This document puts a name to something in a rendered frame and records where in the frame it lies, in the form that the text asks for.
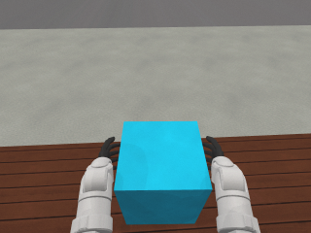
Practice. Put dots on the left robot forearm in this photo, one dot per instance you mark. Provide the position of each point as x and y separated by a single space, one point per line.
95 197

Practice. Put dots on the robot left hand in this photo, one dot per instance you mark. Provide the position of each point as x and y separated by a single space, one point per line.
105 150

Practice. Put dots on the robot right hand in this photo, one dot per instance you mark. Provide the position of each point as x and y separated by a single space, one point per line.
215 150

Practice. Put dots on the right robot forearm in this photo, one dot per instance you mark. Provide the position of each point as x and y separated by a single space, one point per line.
235 213

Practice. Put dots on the carton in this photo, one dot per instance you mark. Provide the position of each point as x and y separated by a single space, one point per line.
162 174

